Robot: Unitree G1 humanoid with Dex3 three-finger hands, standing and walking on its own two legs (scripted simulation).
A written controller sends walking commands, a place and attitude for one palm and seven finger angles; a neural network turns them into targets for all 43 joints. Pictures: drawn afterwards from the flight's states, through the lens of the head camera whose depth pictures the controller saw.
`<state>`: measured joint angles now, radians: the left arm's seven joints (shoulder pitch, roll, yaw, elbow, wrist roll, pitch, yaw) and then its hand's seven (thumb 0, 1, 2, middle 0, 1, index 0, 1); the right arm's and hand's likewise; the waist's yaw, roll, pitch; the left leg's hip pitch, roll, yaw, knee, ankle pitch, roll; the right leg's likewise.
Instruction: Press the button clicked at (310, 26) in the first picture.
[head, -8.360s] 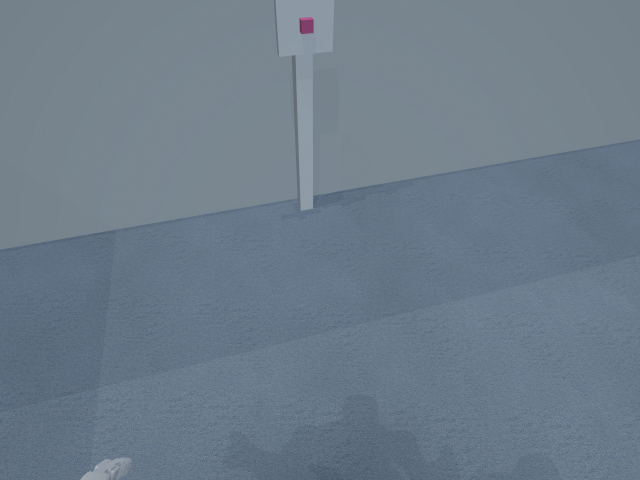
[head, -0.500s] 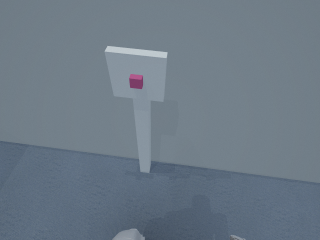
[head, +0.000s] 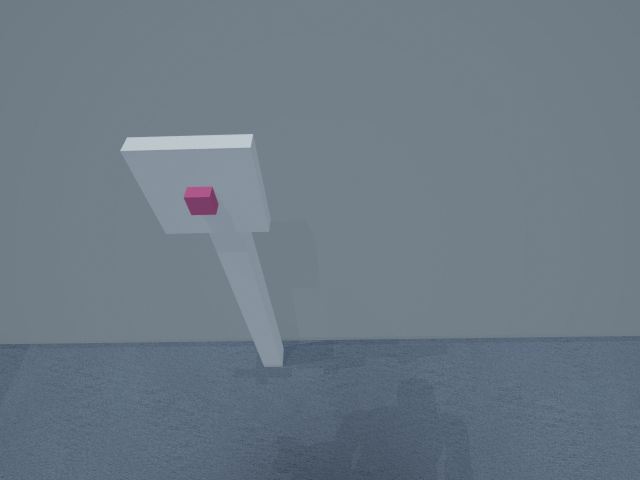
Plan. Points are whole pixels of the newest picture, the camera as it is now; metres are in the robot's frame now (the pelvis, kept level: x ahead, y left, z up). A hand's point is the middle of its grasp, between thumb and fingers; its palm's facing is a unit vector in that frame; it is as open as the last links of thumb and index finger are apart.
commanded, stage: come to a stop and stand still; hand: left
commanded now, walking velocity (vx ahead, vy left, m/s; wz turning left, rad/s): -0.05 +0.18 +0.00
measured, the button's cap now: (202, 199) +0.49 +0.20 +0.05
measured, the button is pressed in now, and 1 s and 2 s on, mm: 0 0 0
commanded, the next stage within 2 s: look again from close up in 0.72 s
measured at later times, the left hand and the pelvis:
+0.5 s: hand out of the picture -0.06 +0.21 -0.17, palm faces +0.12 -0.97 -0.22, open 7.4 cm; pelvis -0.07 +0.02 +0.01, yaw +1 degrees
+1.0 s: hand out of the picture -0.01 +0.18 -0.18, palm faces -0.01 -0.98 -0.22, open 7.3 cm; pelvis -0.04 +0.01 -0.01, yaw +0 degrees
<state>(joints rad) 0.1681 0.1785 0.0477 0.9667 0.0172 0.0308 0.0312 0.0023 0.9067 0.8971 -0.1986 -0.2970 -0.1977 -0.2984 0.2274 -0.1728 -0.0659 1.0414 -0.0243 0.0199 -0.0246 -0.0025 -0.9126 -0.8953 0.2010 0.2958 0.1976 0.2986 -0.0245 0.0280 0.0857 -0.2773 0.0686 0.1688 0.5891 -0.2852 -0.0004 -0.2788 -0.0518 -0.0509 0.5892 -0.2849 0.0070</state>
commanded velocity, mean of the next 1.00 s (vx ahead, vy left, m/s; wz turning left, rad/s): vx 0.08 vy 0.00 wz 0.00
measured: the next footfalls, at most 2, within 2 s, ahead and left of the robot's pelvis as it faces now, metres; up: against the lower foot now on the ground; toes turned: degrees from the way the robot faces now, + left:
left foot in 0.48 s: -0.03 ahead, +0.11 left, +0.00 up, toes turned +2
right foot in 0.86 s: -0.01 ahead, -0.11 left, +0.00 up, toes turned -3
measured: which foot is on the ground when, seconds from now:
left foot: down 0.00-0.00, up 0.02-0.46, down 0.48-1.00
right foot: down 0.00-0.48, up 0.50-0.84, down 0.86-1.00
